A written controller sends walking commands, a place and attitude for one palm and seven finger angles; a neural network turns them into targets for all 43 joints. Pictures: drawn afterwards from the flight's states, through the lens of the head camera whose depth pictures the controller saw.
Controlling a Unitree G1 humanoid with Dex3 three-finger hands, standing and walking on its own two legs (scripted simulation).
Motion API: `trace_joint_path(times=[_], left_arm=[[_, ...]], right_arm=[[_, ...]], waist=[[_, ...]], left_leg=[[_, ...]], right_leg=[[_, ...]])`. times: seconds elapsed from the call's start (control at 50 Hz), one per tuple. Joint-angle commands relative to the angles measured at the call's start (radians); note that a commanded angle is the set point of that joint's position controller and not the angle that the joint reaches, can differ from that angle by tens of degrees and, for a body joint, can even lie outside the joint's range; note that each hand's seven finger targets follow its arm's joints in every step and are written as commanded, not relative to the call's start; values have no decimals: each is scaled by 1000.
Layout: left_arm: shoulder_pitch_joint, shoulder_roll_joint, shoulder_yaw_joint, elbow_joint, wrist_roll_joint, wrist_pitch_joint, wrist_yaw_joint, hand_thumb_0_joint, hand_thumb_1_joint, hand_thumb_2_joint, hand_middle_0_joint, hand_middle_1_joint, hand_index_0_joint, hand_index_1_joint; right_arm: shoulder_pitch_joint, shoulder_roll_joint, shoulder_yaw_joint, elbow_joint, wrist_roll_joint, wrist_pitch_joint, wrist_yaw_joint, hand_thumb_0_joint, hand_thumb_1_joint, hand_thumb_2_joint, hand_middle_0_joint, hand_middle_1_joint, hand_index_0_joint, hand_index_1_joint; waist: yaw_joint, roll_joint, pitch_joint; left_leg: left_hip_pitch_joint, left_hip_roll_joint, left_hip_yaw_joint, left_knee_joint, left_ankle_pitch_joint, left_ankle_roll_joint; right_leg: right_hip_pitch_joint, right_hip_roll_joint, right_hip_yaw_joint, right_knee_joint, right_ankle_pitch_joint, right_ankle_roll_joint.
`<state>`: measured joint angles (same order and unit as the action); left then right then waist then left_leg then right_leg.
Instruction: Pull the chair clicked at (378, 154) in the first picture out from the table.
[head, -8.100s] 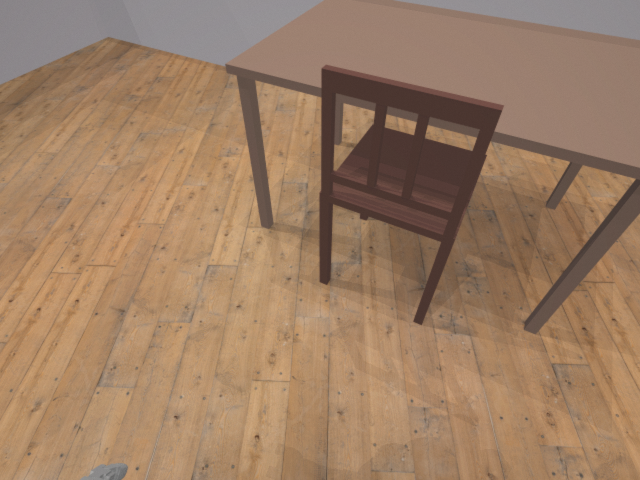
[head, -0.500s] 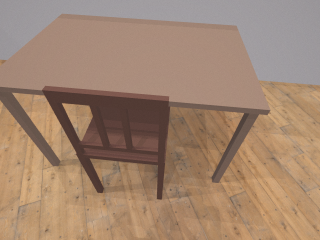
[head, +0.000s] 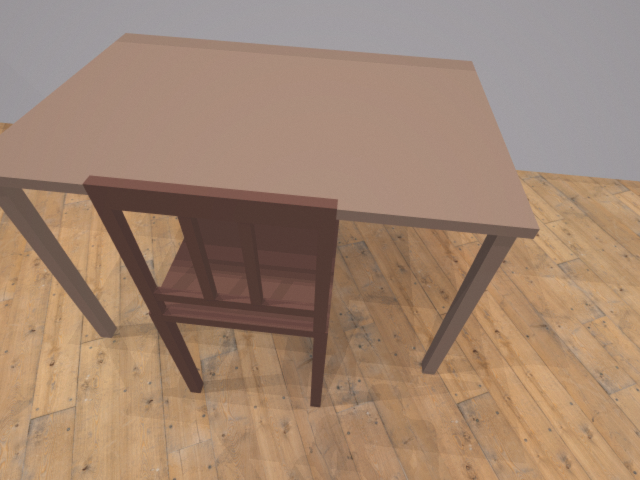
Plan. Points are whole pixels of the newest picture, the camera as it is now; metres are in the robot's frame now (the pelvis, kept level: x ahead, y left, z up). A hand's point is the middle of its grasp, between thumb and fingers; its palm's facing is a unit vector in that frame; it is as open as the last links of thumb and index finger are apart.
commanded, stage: shuffle to correct the standing spot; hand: left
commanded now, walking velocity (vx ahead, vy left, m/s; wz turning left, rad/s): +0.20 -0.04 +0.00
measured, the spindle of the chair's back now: (199, 259) +0.51 +0.26 -0.10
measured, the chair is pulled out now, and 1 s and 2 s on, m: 0.00 0.00 0.00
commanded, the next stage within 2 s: come to a stop and stand still in 0.02 s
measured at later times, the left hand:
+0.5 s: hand out of the picture +0.03 +0.17 -0.18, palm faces +0.05 -0.98 -0.19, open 7.3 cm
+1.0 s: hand out of the picture +0.02 +0.21 -0.16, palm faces -0.02 -0.97 -0.25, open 7.4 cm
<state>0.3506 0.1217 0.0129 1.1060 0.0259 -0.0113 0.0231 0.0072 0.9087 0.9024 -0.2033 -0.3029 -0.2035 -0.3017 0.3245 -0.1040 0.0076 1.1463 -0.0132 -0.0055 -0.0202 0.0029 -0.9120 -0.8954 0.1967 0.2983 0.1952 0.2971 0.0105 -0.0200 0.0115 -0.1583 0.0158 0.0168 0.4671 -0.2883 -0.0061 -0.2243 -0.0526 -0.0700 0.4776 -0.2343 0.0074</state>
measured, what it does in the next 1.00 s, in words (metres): stands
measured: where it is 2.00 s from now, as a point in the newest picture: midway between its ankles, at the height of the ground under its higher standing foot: outside the picture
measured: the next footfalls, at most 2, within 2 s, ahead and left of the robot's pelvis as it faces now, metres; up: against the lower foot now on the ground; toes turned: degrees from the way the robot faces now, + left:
none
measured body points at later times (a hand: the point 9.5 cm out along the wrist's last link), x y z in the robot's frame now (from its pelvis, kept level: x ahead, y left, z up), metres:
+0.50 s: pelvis +0.03 +0.00 -0.01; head +0.06 +0.00 +0.44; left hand +0.03 +0.22 -0.17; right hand +0.03 -0.22 -0.16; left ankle -0.02 +0.12 -0.74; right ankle +0.02 -0.13 -0.74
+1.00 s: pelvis +0.00 +0.02 +0.00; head +0.01 +0.00 +0.45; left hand +0.02 +0.26 -0.15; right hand +0.01 -0.21 -0.16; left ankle -0.02 +0.12 -0.74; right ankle +0.02 -0.13 -0.74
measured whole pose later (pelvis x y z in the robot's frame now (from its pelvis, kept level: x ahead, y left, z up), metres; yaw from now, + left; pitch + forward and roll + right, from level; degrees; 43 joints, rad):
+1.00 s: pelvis +0.00 +0.02 +0.00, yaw -1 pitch -1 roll +1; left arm 0.30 0.19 -0.01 1.03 0.02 0.01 0.02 0.01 0.91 0.90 -0.20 -0.30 -0.20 -0.30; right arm 0.30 -0.19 0.01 1.02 -0.01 0.00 0.00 0.00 -0.92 -0.90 0.20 0.30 0.20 0.30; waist 0.00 0.03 0.02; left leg -0.18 -0.01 0.07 0.47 -0.28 0.02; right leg -0.26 -0.07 -0.03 0.50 -0.23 0.03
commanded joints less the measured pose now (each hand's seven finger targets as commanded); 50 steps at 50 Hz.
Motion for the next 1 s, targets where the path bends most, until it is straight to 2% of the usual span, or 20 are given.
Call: trace_joint_path(times=[0.0, 0.08, 0.12, 0.2, 0.24, 0.28, 0.32, 0.48, 0.5, 0.52, 0.54, 0.56, 0.58, 0.6, 0.62, 0.68, 0.76, 0.78, 0.86, 0.98], left_arm=[[93, 84, 24, -32, 0, -8, -1, 0, 900, 900, -200, -300, -200, -300], [110, 81, 29, -30, -3, -18, -6, 0, 900, 900, -200, -300, -200, -300], [118, 72, 29, -26, -4, -24, -5, 0, 900, 900, -200, -300, -200, -300], [144, 66, 22, 4, -9, -35, 12, 0, 900, 900, -200, -300, -200, -300], [142, 81, 21, 9, -17, -37, 21, 0, 900, 900, -200, -300, -200, -300], [129, 102, 22, -3, -20, -32, 27, 0, 900, 900, -200, -300, -200, -300], [110, 112, 31, -25, -16, -22, 32, 0, 900, 900, -200, -300, -200, -300], [38, 105, 27, -72, -11, -5, 28, 0, 900, 900, -200, -300, -200, -300], [104, 193, 38, -34, -6, -18, 60, 0, 900, 900, -200, -300, -200, -300], [64, 209, 40, -85, -8, -27, 54, 0, 900, 900, -200, -300, -200, -300], [8, 190, 27, -99, -4, -25, 47, 0, 900, 900, -200, -300, -200, -300], [-37, 173, 19, -124, -5, -17, 41, 0, 900, 900, -200, -300, -200, -300], [-50, 167, 20, -135, -10, -10, 33, 0, 900, 900, -200, -300, -200, -300], [-48, 162, 16, -139, -11, -1, 30, 0, 900, 900, -200, -300, -200, -300], [-41, 152, 11, -135, -9, 6, 27, 0, 900, 900, -200, -300, -200, -300], [-50, 158, 0, -130, -6, 10, 14, 0, 900, 900, -200, -300, -200, -300], [-51, 172, 0, -139, -5, 11, 7, 0, 900, 900, -200, -300, -200, -300], [-46, 177, -1, -138, -5, 12, 4, 0, 900, 900, -200, -300, -200, -300], [-37, 182, -3, -134, -8, 1, 3, 0, 900, 900, -200, -300, -200, -300], [-36, 186, -4, -109, -13, -6, 2, 0, 900, 900, -200, -300, -200, -300]], right_arm=[[83, -97, -22, -26, -10, -9, -3, 0, -900, -900, 200, 300, 200, 300], [102, -85, -22, -29, -8, -24, -6, 0, -900, -900, 200, 300, 200, 300], [111, -84, -18, -30, -6, -33, -8, 0, -900, -900, 200, 300, 200, 300], [132, -78, -8, -8, 0, -47, -29, 0, -900, -900, 200, 300, 200, 300], [120, -76, -9, -11, 6, -44, -37, 0, -900, -900, 200, 300, 200, 300], [95, -84, -17, -22, 12, -35, -41, 0, -900, -900, 200, 300, 200, 300], [91, -92, -29, -37, 12, -24, -40, 0, -900, -900, 200, 300, 200, 300], [29, -93, -37, -71, 5, -10, -27, 0, -900, -900, 200, 300, 200, 300], [-94, -177, -58, -158, 23, -16, -15, 0, -900, -900, 200, 300, 200, 300], [-49, -116, -52, -201, 17, -11, -4, 0, -900, -900, 200, 300, 200, 300], [-33, -108, -47, -194, 19, -5, -2, 0, -900, -900, 200, 300, 200, 300], [-5, -110, -43, -192, 13, -7, 3, 0, -900, -900, 200, 300, 200, 300], [16, -134, -41, -185, 0, -15, 7, 0, -900, -900, 200, 300, 200, 300], [-11, -156, -40, -194, -3, -18, 6, 0, -900, -900, 200, 300, 200, 300], [-35, -169, -37, -210, -1, -17, 3, 0, -900, -900, 200, 300, 200, 300], [-50, -179, -31, -232, -2, -13, 5, 0, -900, -900, 200, 300, 200, 300], [-39, -203, -31, -226, -5, -10, 11, 0, -900, -900, 200, 300, 200, 300], [-42, -203, -29, -221, -6, -10, 11, 0, -900, -900, 200, 300, 200, 300], [-27, -201, -22, -204, -3, -13, 12, 0, -900, -900, 200, 300, 200, 300], [2, -181, -11, -154, 1, -20, 9, 0, -900, -900, 200, 300, 200, 300]], waist=[[0, 16, 167], [-2, 30, 169], [-2, 36, 152], [-1, 26, 20], [-1, 19, -10], [1, 3, 2], [-1, 7, -6], [-1, 0, -19], [31, -63, -38], [-13, -132, -80], [-26, -119, -99], [-46, 7, -59], [-34, 157, -38], [-19, 239, 2], [-6, 228, 47], [-3, 67, 121], [-7, 48, 126], [-3, 72, 130], [-6, 7, 93], [-9, 5, 61]], left_leg=[[-187, 50, -73, -127, -249, 55], [-176, 58, -73, -98, -171, 66], [-164, 60, -63, -66, -46, 65], [-48, 65, -20, 33, 481, 37], [-35, 58, -9, 41, 601, 18], [-28, 56, -6, 24, 602, 11], [-19, 59, -1, 29, 605, 10], [-14, 71, -28, -14, 394, 25], [-75, 76, 18, 229, 393, -10], [-166, 27, -3, 187, -49, 8], [-102, 32, 12, 98, -105, 11], [-46, 32, 1, 8, 12, 14], [-46, 75, -24, -5, 156, 32], [-106, 112, -86, -43, 227, 51], [-148, 127, -113, -80, 203, 65], [-198, 95, -108, -131, -36, 61], [-204, 82, -111, -192, -204, 54], [-208, 83, -110, -205, -217, 57], [-159, 66, -83, -168, -129, 52], [-103, 63, -60, -137, 8, 47]], right_leg=[[-50, -42, 84, -99, -304, -56], [-48, -36, 77, -57, -224, -74], [-25, -39, 71, -24, -113, -76], [94, -58, 41, 77, 477, -55], [145, -79, 48, 82, 706, -43], [145, -89, 53, 91, 790, -35], [125, -93, 60, 111, 757, -36], [72, -87, 90, 38, 431, -46], [85, -137, 140, -4, 849, -17], [163, -197, 179, 17, 806, -74], [94, -195, 150, -3, 496, -88], [13, -144, 122, 29, 277, -80], [-11, -77, 79, 56, 133, -61], [-7, -33, 49, 59, 15, -39], [2, -9, 33, 48, -61, -30], [-13, -17, 62, -16, -82, -34], [-38, -23, 79, -38, -145, -30], [-33, -21, 73, -38, -140, -30], [-33, -44, 105, -69, -129, -32], [-17, -56, 102, -71, -63, -32]])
